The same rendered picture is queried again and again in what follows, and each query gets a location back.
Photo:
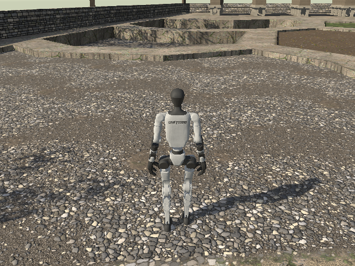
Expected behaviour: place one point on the left robot forearm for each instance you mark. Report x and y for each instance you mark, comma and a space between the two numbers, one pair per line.
153, 150

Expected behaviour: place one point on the robot right upper arm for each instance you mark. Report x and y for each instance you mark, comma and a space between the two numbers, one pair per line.
196, 127

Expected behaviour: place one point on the humanoid robot torso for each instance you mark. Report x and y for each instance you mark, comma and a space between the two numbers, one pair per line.
177, 128

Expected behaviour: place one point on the robot left upper arm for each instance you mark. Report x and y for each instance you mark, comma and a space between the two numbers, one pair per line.
160, 117

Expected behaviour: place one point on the robot left hand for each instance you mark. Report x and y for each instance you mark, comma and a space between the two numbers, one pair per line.
151, 168

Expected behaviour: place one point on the robot left shin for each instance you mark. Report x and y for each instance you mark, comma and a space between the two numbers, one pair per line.
166, 207

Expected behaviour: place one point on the right robot forearm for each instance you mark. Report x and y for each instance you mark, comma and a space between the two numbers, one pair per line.
200, 151

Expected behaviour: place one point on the robot right hand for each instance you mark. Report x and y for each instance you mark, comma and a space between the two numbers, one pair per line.
202, 167

